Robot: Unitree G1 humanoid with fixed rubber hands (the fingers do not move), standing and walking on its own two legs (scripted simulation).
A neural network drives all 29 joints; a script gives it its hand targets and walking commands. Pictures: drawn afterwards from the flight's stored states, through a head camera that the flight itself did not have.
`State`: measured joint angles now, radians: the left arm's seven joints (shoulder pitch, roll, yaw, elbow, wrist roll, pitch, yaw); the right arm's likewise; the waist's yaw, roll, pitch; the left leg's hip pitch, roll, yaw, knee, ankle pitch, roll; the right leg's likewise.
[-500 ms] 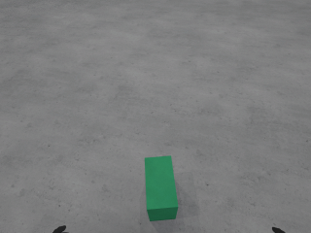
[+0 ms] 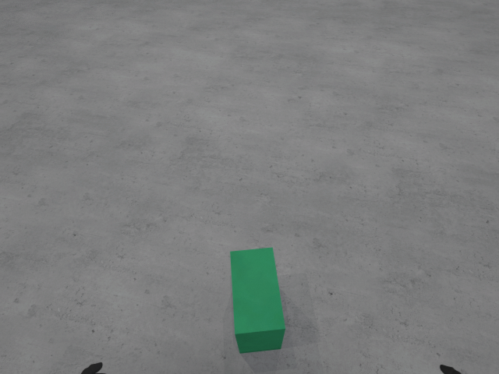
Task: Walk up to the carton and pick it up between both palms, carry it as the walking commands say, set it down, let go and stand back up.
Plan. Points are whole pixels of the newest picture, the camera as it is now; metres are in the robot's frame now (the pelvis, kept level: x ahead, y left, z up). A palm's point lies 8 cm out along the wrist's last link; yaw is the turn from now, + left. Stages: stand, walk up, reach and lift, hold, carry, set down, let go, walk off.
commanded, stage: reach and lift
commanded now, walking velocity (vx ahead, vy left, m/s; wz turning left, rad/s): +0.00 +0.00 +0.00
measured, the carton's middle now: (255, 301) +0.44 +0.02 -0.63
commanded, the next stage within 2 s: none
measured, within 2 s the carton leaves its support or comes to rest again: neither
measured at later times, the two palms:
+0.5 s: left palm (125, 368) +0.16 +0.25 -0.14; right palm (411, 349) +0.19 -0.26 -0.14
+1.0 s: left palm (164, 296) +0.31 +0.22 -0.19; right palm (354, 283) +0.33 -0.20 -0.18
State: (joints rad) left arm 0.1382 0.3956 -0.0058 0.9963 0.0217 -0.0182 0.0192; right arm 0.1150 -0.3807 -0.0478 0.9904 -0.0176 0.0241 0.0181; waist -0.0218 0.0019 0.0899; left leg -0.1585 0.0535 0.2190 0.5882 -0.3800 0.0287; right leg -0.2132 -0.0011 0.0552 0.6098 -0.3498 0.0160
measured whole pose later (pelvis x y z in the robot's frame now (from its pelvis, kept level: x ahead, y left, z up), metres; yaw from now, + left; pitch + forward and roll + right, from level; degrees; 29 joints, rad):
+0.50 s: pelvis -0.08 -0.03 -0.04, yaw +8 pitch +9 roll -1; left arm -0.26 0.31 0.09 0.61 0.03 0.33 -0.04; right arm -0.20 -0.22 -0.16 0.58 0.02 0.31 -0.01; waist -0.06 -0.02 0.18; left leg -0.74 0.02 0.03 0.92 -0.34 0.02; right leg -0.71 -0.03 -0.06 0.92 -0.36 -0.01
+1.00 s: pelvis -0.09 -0.03 -0.08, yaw +7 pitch +31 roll -1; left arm -0.75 0.25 0.20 0.73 0.03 0.29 0.03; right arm -0.70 -0.18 -0.20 0.67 0.05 0.29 -0.08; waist -0.06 0.00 0.05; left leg -1.23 0.00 0.00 1.01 -0.31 0.01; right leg -1.21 -0.01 -0.04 1.00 -0.32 -0.01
